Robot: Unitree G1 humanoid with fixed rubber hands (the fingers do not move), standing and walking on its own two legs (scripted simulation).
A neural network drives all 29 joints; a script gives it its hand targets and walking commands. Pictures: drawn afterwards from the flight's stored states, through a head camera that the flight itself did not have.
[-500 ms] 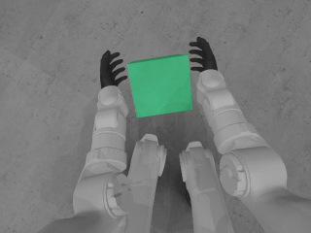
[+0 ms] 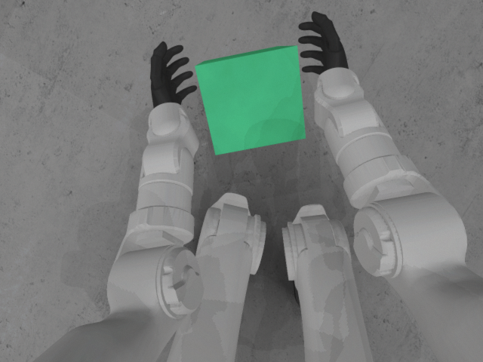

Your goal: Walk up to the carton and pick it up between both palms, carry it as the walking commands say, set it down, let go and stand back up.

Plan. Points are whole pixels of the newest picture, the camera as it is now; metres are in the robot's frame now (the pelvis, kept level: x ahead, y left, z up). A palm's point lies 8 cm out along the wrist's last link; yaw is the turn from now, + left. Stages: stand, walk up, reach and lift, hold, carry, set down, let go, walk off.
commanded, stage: set down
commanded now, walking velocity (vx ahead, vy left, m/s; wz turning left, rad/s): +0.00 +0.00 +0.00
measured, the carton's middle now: (249, 95) +0.50 +0.07 -0.26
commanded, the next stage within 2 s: none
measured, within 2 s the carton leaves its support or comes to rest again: neither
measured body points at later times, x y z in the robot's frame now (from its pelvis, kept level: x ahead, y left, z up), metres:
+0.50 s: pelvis +0.01 -0.01 -0.03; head +0.34 +0.00 +0.27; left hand +0.48 +0.19 -0.19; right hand +0.54 -0.05 -0.19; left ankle +0.13 +0.12 -0.38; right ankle +0.10 -0.10 -0.38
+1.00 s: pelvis +0.01 +0.00 -0.04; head +0.34 +0.00 +0.26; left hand +0.48 +0.20 -0.19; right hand +0.54 -0.05 -0.20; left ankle +0.13 +0.12 -0.38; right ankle +0.10 -0.10 -0.38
